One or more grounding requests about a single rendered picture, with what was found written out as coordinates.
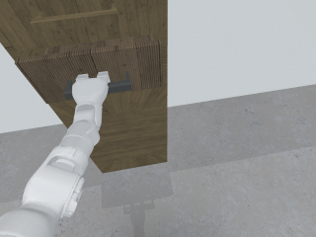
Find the handle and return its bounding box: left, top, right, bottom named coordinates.
left=63, top=71, right=132, bottom=100
left=30, top=9, right=119, bottom=33

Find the cabinet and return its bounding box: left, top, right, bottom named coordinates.
left=0, top=0, right=168, bottom=174

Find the left robot hand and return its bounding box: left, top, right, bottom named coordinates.
left=72, top=71, right=111, bottom=108

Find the robot left upper arm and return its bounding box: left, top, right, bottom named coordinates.
left=0, top=164, right=85, bottom=237

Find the drawer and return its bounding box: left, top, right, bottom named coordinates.
left=15, top=35, right=163, bottom=104

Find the left robot forearm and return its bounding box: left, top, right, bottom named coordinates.
left=22, top=101, right=103, bottom=204

